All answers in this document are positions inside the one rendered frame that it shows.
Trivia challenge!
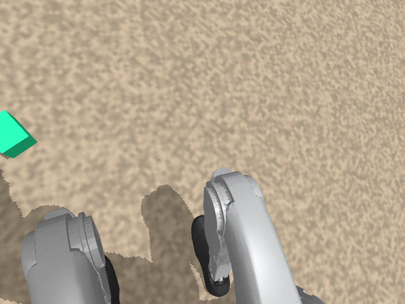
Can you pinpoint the small box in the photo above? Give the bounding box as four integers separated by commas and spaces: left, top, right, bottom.
0, 110, 37, 158

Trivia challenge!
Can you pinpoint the right robot hand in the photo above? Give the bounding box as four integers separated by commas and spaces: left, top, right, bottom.
296, 286, 325, 304

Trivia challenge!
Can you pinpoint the right robot foot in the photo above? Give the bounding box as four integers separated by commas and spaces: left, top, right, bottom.
191, 215, 230, 297

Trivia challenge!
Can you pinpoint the left robot foot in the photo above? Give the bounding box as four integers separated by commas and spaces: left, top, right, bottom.
104, 255, 120, 304

